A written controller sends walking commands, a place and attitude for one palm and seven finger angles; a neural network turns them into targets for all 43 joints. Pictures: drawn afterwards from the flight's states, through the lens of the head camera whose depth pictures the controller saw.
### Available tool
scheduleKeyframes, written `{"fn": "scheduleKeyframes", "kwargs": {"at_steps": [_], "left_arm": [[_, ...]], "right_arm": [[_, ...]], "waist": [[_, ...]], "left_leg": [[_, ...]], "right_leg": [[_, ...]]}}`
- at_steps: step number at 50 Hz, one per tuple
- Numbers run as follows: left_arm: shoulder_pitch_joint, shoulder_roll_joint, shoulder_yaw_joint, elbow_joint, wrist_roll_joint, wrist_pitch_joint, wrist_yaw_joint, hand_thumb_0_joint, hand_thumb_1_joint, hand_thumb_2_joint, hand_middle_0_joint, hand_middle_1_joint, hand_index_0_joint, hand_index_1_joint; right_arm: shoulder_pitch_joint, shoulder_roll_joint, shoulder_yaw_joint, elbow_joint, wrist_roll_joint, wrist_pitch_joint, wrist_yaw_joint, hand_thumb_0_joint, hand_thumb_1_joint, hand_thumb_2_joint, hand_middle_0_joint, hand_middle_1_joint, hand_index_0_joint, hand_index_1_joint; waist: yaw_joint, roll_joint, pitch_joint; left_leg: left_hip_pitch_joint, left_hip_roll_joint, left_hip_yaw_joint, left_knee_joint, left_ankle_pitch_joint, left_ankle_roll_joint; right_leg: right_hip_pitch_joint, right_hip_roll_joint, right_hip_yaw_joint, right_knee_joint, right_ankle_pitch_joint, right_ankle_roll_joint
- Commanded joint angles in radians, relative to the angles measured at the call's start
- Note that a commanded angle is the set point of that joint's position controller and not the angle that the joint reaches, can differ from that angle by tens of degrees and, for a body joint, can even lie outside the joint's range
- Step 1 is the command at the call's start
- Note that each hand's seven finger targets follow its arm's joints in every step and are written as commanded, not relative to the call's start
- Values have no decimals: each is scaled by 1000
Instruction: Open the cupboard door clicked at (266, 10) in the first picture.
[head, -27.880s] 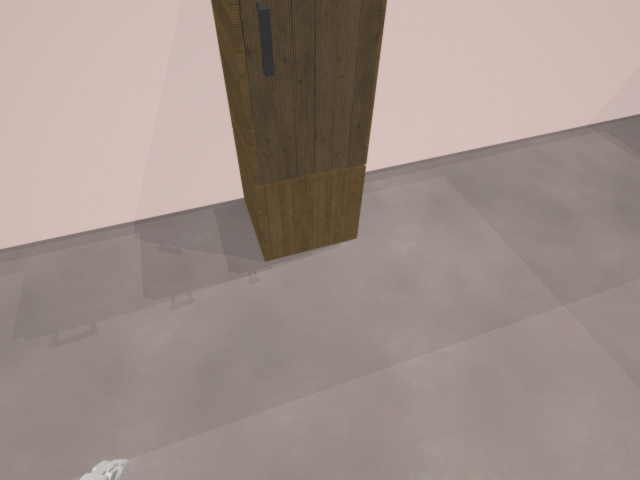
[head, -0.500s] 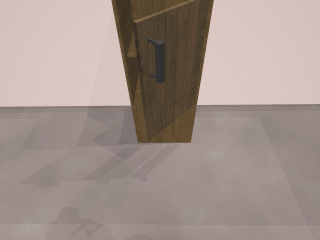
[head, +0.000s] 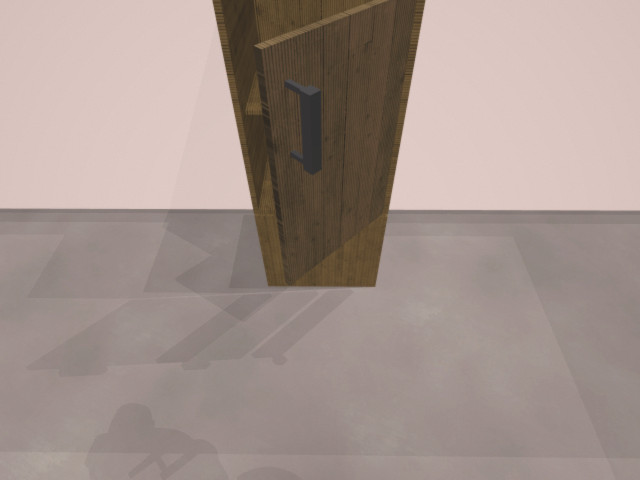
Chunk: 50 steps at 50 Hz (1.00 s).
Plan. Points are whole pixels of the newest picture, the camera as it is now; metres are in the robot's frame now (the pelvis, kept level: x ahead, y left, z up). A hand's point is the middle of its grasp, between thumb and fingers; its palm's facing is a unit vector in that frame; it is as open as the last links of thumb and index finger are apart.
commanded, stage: look to check the result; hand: left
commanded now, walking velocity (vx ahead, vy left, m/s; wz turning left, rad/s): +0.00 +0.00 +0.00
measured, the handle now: (302, 128) +0.63 +0.06 +0.11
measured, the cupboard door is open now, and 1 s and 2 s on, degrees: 45 45 45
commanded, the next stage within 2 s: walk to a spot facing it in 0.44 s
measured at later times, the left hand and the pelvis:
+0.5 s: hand out of the picture +0.02 +0.16 -0.17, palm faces +0.04 -0.98 -0.19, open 7.4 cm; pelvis +0.02 -0.01 +0.00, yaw +0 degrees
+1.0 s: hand out of the picture +0.08 +0.19 -0.18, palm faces -0.10 -0.97 -0.23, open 7.4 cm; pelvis +0.01 +0.00 -0.01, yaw -10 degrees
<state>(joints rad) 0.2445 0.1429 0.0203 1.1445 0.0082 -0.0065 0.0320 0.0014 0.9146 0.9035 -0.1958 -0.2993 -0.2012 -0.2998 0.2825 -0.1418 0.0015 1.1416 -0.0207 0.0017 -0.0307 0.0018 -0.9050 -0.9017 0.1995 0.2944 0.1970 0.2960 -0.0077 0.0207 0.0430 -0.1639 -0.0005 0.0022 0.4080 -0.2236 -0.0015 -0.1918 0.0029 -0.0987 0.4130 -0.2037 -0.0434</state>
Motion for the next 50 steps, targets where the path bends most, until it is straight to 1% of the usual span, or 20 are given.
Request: {"fn": "scheduleKeyframes", "kwargs": {"at_steps": [1,8,9,19,23,28,30,33,37,39,40,41,42,43,44,45,46,47,48,50], "left_arm": [[65,110,17,-19,-1,-15,4,0,900,900,-200,-300,-200,-300],[80,104,14,-9,-2,-18,5,0,900,900,-200,-300,-200,-300],[85,101,13,-9,-3,-19,6,0,900,900,-200,-300,-200,-300],[95,94,12,-4,-3,-18,7,0,900,900,-200,-300,-200,-300],[97,98,13,-6,-3,-20,7,0,900,900,-200,-300,-200,-300],[93,101,14,-11,-4,-21,8,0,900,900,-200,-300,-200,-300],[96,97,21,-15,-2,-14,8,0,900,900,-200,-300,-200,-300],[75,126,42,-33,3,3,5,0,900,900,-200,-300,-200,-300],[48,164,73,-64,9,19,0,0,900,900,-200,-300,-200,-300],[24,174,84,-86,10,26,-4,0,900,900,-200,-300,-200,-300],[14,172,86,-96,10,26,-6,0,900,900,-200,-300,-200,-300],[4,165,88,-105,10,29,-8,0,900,900,-200,-300,-200,-300],[-15,159,88,-122,9,31,-13,0,900,900,-200,-300,-200,-300],[-27,139,86,-139,7,33,-19,0,900,900,-200,-300,-200,-300],[-40,117,85,-159,7,37,-25,0,900,900,-200,-300,-200,-300],[-67,119,86,-178,11,42,-29,0,900,900,-200,-300,-200,-300],[-68,124,93,-186,14,47,-30,0,900,900,-200,-300,-200,-300],[-64,133,100,-194,16,51,-35,0,900,900,-200,-300,-200,-300],[-61,121,102,-197,16,51,-41,0,900,900,-200,-300,-200,-300],[-64,101,94,-209,13,50,-48,0,900,900,-200,-300,-200,-300]], "right_arm": [[66,-84,-12,-18,2,-7,-7,0,-900,-900,200,300,200,300],[60,-78,-11,-9,2,-7,-10,0,-900,-900,200,300,200,300],[59,-80,-11,-9,2,-8,-11,0,-900,-900,200,300,200,300],[53,-76,-8,-2,2,-7,-15,0,-900,-900,200,300,200,300],[55,-77,-10,-2,2,-8,-14,0,-900,-900,200,300,200,300],[57,-77,-9,-1,2,-9,-15,0,-900,-900,200,300,200,300],[61,-70,-15,-1,2,-3,-21,0,-900,-900,200,300,200,300],[55,-82,-29,-17,2,14,-26,0,-900,-900,200,300,200,300],[43,-90,-50,-55,4,26,-26,0,-900,-900,200,300,200,300],[41,-91,-57,-69,4,26,-25,0,-900,-900,200,300,200,300],[42,-94,-58,-77,3,24,-25,0,-900,-900,200,300,200,300],[45,-98,-62,-84,3,22,-25,0,-900,-900,200,300,200,300],[57,-113,-65,-89,0,18,-28,0,-900,-900,200,300,200,300],[54,-145,-71,-96,-5,13,-31,0,-900,-900,200,300,200,300],[65,-186,-80,-104,-9,9,-36,0,-900,-900,200,300,200,300],[70,-195,-83,-112,-12,4,-40,0,-900,-900,200,300,200,300],[63,-189,-77,-122,-12,0,-42,0,-900,-900,200,300,200,300],[48,-188,-73,-137,-13,-5,-44,0,-900,-900,200,300,200,300],[5,-193,-75,-158,-16,-7,-41,0,-900,-900,200,300,200,300],[-35,-205,-81,-180,-22,-7,-36,0,-900,-900,200,300,200,300]], "waist": [[6,-28,17],[4,-22,14],[3,-17,-1],[7,-21,32],[8,-34,19],[8,-20,14],[7,-15,21],[4,-54,36],[-3,-114,16],[-7,-106,19],[-12,-91,16],[-15,-55,6],[-23,5,4],[-22,94,14],[-25,204,18],[-29,248,28],[-18,214,22],[-8,152,29],[16,110,39],[23,89,30]], "left_leg": [[-43,85,-57,-68,105,28],[-26,87,-49,-67,135,25],[-16,90,-48,-66,143,25],[-17,90,-44,-72,143,23],[-13,90,-41,-71,147,23],[-12,91,-41,-73,153,21],[0,99,-17,-48,153,17],[-31,99,22,7,82,7],[-48,81,72,107,-33,-5],[-44,81,75,125,-68,-6],[-27,88,70,109,-61,-3],[3,103,62,89,-42,3],[21,145,22,33,-20,20],[47,219,-58,-30,20,52],[56,331,-172,-113,60,111],[62,412,-213,-163,173,174],[55,434,-202,-157,223,201],[18,428,-176,-159,240,203],[16,405,-120,-136,280,193],[34,358,-15,-96,321,157]], "right_leg": [[29,-122,117,-107,37,-5],[45,-125,116,-105,103,-3],[53,-124,117,-101,121,-4],[52,-120,119,-106,141,-3],[67,-122,116,-105,157,-3],[81,-123,116,-103,183,-3],[59,-124,135,-89,240,-6],[31,-139,177,-69,252,-21],[-17,-179,265,-86,184,-64],[-61,-182,300,-89,134,-79],[-85,-173,303,-76,135,-78],[-114,-146,286,-52,122,-64],[-147,-108,252,0,112,-45],[-202,-42,196,97,104,-16],[-252,16,113,253,-12,15],[-313,19,92,460,-261,29],[-333,-6,131,604,-312,35],[-342,-14,148,678,-307,46],[-352,-30,143,681,-292,50],[-323,-45,111,591,-264,57]]}}
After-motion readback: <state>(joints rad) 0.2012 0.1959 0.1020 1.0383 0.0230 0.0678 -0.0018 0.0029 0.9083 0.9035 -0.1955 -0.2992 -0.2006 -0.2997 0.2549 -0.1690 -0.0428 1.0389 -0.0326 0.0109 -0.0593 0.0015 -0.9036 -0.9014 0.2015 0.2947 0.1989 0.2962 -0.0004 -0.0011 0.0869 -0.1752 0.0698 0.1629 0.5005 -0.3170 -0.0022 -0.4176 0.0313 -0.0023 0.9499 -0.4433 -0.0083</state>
